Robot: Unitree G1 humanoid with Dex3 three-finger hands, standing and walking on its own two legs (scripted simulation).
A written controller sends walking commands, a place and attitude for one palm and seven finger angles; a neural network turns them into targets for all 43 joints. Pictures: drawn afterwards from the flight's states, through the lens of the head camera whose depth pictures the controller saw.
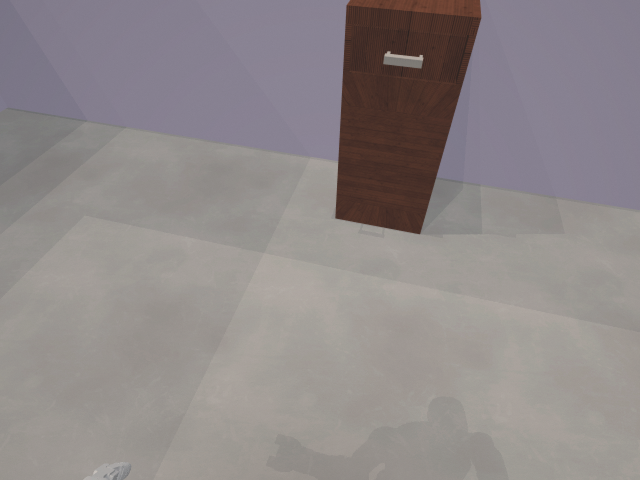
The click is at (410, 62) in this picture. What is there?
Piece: drawer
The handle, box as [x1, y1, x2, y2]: [383, 51, 422, 68]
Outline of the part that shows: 384,55 383,63 420,68 421,67 422,55 418,57 390,54 389,51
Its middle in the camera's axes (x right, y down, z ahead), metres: +0.26 -0.56 +1.20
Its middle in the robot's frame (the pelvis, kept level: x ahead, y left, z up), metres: +1.29 -0.19 +0.00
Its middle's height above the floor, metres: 0.77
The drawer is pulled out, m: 0.00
